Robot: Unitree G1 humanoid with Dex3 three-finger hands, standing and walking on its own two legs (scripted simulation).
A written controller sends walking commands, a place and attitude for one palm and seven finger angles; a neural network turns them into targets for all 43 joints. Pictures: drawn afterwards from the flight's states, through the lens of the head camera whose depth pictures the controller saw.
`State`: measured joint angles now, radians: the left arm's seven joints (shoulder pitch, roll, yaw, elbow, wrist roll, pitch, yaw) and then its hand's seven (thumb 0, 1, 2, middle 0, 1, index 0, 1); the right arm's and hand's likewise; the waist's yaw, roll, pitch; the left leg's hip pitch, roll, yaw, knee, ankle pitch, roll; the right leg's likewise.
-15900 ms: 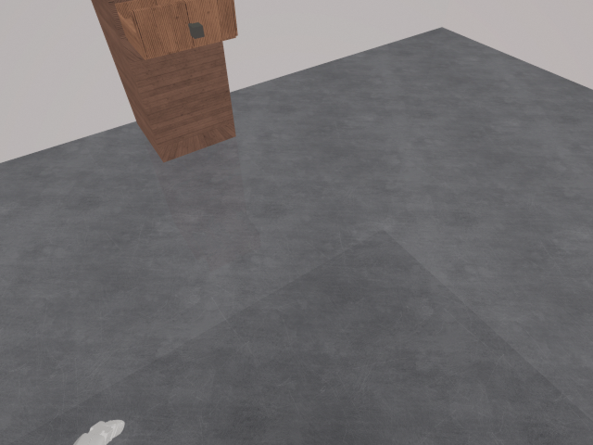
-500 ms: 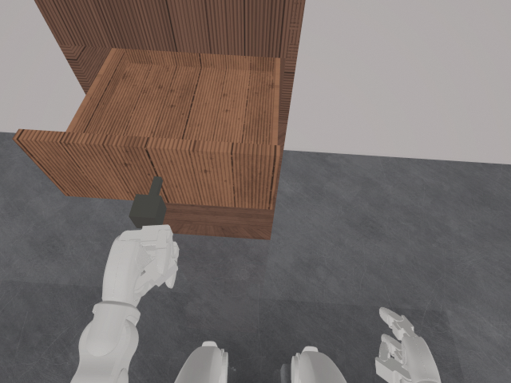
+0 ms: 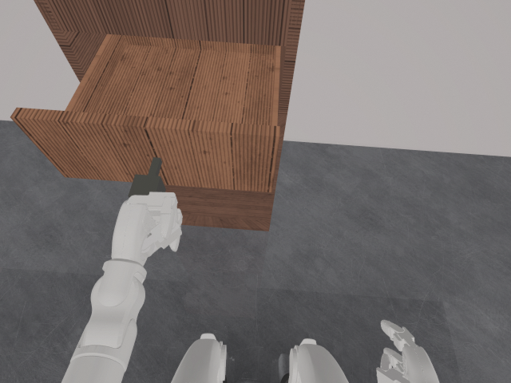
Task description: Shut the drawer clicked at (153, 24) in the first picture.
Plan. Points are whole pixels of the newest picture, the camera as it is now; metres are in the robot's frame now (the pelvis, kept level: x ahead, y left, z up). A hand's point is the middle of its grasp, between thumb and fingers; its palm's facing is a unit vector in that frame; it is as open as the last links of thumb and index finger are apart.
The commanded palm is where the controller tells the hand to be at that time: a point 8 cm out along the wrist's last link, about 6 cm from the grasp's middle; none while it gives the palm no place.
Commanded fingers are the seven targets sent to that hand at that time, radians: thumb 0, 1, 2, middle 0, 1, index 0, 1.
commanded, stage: push the drawer shut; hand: left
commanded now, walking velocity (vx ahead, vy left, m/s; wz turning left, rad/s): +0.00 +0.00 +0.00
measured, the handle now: (151, 181) +0.41 +0.18 +0.04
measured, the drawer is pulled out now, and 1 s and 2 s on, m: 0.21 0.08 0.00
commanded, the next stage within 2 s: pull the fist back off the drawer in 1.86 s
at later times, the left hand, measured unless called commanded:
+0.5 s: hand (187, 185) +0.41 +0.12 +0.04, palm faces -0.07 -1.00 -0.05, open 3.4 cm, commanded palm +0.40 +0.18 +0.05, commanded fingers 0.00 0.90 0.90 -1.40 -1.60 -1.40 -1.60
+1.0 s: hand (193, 156) +0.46 +0.12 +0.04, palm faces -0.05 -1.00 -0.04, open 3.4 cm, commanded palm +0.45 +0.18 +0.05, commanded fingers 0.00 0.90 0.90 -1.40 -1.60 -1.40 -1.60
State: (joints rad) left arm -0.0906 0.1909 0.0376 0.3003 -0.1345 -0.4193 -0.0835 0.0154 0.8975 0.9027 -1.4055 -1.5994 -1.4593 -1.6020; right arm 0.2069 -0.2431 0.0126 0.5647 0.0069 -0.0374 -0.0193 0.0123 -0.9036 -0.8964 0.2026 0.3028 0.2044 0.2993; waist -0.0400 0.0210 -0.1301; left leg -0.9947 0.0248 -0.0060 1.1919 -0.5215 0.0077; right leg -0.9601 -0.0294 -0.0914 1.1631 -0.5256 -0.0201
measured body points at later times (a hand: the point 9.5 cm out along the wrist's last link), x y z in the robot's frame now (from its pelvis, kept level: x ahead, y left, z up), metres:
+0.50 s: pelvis -0.01 +0.00 +0.00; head +0.10 +0.00 +0.44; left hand +0.40 +0.18 +0.04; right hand +0.08 -0.26 -0.11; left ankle +0.03 +0.11 -0.64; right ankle +0.02 -0.11 -0.64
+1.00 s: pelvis -0.01 +0.00 +0.00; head +0.11 +0.01 +0.43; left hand +0.46 +0.18 +0.05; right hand +0.04 -0.26 -0.13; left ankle +0.03 +0.11 -0.64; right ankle +0.02 -0.11 -0.64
